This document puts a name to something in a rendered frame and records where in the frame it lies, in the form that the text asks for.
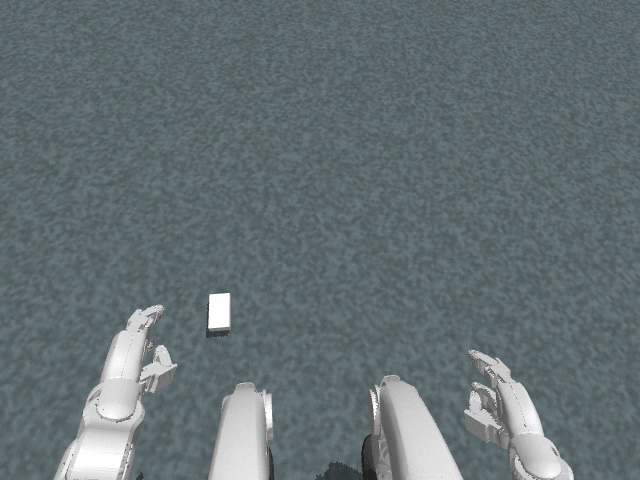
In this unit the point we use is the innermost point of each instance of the right robot hand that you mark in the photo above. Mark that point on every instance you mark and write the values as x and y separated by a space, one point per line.
510 411

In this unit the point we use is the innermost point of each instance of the left robot arm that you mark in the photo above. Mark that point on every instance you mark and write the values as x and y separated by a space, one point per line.
104 448

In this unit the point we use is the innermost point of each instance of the small box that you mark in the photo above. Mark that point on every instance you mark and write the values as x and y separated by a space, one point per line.
219 312

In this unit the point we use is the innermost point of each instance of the left robot hand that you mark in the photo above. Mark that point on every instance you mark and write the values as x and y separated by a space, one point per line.
130 346

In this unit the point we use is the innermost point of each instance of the right robot arm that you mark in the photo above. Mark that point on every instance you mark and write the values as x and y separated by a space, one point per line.
534 457

